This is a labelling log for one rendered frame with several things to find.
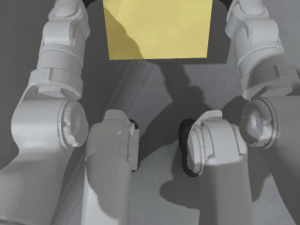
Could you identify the robot thigh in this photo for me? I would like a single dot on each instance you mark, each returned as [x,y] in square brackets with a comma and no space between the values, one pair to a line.
[223,174]
[105,199]

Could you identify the robot left thigh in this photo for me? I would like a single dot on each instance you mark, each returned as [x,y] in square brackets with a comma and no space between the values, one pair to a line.
[105,199]

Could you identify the left robot upper arm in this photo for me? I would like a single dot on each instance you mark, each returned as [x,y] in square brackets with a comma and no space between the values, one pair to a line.
[46,130]

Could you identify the robot right thigh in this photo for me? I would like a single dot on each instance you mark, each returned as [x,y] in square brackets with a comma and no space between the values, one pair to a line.
[223,174]

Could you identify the carton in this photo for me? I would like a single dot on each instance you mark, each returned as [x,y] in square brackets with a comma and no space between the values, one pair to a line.
[157,29]

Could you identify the right robot upper arm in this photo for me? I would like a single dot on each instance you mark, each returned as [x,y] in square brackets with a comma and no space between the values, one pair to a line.
[272,126]

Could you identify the robot left forearm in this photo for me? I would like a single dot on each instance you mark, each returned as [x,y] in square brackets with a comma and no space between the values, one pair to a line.
[61,54]

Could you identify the robot right forearm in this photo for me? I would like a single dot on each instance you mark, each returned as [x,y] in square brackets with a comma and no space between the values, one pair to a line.
[259,52]

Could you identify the robot right hand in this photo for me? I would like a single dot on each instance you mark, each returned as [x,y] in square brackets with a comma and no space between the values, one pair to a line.
[227,3]

